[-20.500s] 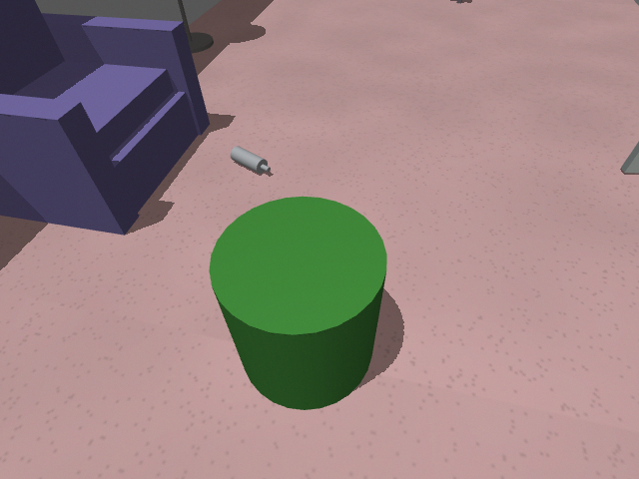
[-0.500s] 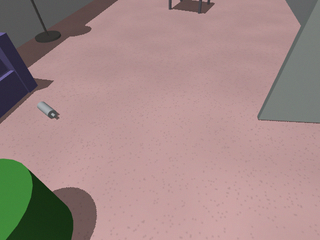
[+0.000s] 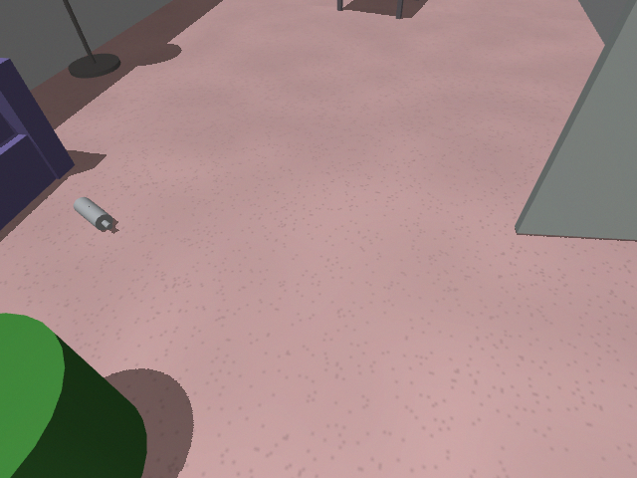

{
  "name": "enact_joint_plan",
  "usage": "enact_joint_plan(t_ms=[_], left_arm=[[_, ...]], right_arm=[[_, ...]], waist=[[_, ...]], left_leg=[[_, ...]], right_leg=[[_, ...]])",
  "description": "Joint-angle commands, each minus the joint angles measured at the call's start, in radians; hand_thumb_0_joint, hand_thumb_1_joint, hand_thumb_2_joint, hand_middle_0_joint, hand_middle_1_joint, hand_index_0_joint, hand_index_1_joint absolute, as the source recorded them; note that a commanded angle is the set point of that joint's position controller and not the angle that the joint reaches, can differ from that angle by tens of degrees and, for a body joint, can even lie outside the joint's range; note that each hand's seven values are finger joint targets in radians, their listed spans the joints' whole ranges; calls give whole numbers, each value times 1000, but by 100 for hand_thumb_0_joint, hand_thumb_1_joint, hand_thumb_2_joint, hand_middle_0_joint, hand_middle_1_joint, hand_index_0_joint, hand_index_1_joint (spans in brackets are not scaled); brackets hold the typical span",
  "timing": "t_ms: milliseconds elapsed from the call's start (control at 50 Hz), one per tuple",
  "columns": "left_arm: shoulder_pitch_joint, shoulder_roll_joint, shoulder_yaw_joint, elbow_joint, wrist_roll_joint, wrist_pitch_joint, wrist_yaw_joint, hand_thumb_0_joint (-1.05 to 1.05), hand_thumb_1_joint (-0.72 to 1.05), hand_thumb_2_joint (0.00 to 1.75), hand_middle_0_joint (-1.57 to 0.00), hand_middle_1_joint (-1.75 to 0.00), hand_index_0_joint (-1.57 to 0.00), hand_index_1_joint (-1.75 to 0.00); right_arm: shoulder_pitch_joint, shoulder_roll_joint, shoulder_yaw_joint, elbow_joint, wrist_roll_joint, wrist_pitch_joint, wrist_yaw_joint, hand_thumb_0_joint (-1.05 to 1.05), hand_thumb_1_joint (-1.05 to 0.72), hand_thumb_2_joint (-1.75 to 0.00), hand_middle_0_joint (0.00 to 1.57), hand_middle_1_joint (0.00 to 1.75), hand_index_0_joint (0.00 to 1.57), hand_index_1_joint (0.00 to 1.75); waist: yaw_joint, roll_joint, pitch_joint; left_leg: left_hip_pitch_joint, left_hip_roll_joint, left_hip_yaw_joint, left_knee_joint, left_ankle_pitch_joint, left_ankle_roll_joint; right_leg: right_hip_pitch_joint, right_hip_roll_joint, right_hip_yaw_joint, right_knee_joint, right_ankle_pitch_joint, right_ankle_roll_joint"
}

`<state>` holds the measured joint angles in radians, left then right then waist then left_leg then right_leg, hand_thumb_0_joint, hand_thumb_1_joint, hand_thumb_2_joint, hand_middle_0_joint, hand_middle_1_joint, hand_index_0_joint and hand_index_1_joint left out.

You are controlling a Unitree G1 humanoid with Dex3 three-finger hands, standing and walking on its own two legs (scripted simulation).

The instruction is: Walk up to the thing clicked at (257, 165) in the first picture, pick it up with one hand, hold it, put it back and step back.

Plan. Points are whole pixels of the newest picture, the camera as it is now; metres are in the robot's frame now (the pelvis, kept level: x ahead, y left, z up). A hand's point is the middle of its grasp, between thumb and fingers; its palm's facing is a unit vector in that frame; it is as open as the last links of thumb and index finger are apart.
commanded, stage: stand
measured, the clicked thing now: (95, 215) +1.33 +1.09 -0.74
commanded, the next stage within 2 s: walk up in 1.22 s
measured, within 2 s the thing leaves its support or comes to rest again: neither
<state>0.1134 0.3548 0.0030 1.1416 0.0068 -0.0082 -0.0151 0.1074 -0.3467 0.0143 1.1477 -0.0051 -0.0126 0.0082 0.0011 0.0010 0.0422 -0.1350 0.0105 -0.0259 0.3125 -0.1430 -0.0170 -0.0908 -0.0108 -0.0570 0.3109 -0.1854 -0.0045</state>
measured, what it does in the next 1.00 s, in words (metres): stands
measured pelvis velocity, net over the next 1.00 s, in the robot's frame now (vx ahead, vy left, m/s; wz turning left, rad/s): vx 0.01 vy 0.00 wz -0.01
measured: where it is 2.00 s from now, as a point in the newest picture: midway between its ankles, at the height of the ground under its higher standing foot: (324, 475)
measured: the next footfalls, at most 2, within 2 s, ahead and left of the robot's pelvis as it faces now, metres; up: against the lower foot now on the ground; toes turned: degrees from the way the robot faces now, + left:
left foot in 1.54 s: +0.20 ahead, +0.19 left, +0.00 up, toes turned +5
right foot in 2.00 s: +0.46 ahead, -0.11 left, +0.00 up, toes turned -8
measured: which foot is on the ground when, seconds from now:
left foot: down 0.00-1.00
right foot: down 0.00-1.00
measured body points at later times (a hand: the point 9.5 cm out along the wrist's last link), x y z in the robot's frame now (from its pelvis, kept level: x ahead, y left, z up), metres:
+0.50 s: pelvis +0.01 +0.00 +0.00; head +0.02 +0.00 +0.45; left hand +0.09 +0.30 -0.13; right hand +0.10 -0.30 -0.13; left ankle +0.02 +0.13 -0.75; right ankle -0.01 -0.11 -0.75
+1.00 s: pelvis +0.01 +0.00 +0.00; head +0.02 +0.00 +0.45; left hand +0.08 +0.31 -0.13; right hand +0.08 -0.30 -0.13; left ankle +0.02 +0.13 -0.75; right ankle -0.01 -0.11 -0.75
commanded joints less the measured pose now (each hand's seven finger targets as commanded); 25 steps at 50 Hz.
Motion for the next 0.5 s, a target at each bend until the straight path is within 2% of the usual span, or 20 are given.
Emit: enact_joint_plan(t_ms=[0, 180, 320, 360, 400, 440, 480], left_arm=[[-49, 219, 39, -64, 3, -22, 19, 0, 90, 90, -20, -30, -20, -30], [-34, 212, 35, -68, 1, -26, 21, 0, 90, 90, -20, -30, -20, -30], [-36, 208, 37, -66, 1, -23, 23, 0, 90, 90, -20, -30, -20, -30], [-34, 213, 38, -65, 0, -22, 22, 0, 90, 90, -20, -30, -20, -30], [-37, 213, 39, -69, 1, -22, 24, 0, 90, 90, -20, -30, -20, -30], [-36, 214, 39, -65, 2, -21, 25, 0, 90, 90, -20, -30, -20, -30], [-35, 209, 37, -69, 3, -22, 24, 0, 90, 90, -20, -30, -20, -30]], right_arm=[[-41, -214, -40, -56, -4, -19, -15, 0, -90, -90, 20, 30, 20, 30], [-44, -220, -41, -57, -3, -21, -17, 0, -90, -90, 20, 30, 20, 30], [-49, -216, -40, -62, -1, -19, -20, 0, -90, -90, 20, 30, 20, 30], [-45, -217, -39, -60, -2, -20, -21, 0, -90, -90, 20, 30, 20, 30], [-47, -216, -41, -65, -3, -19, -20, 0, -90, -90, 20, 30, 20, 30], [-54, -215, -42, -65, -3, -17, -21, 0, -90, -90, 20, 30, 20, 30], [-50, -217, -42, -68, -1, -17, -21, 0, -90, -90, 20, 30, 20, 30]], waist=[[-4, -1, -59], [0, 8, -90], [1, 10, -85], [2, 12, -65], [1, 5, -78], [1, -3, -51], [1, 5, -66]], left_leg=[[7, 113, -91, -42, 81, 30], [40, 122, -84, -21, 182, 31], [42, 123, -81, -23, 218, 34], [38, 122, -81, -33, 199, 29], [48, 125, -81, -26, 211, 32], [39, 122, -84, -34, 179, 30], [45, 124, -82, -31, 179, 33]], right_leg=[[-8, -133, 119, -67, 39, -14], [21, -135, 113, -50, 159, -11], [40, -136, 108, -47, 194, -10], [23, -132, 108, -51, 161, -10], [29, -136, 107, -48, 180, -10], [12, -130, 104, -59, 138, -8], [24, -133, 107, -57, 151, -11]])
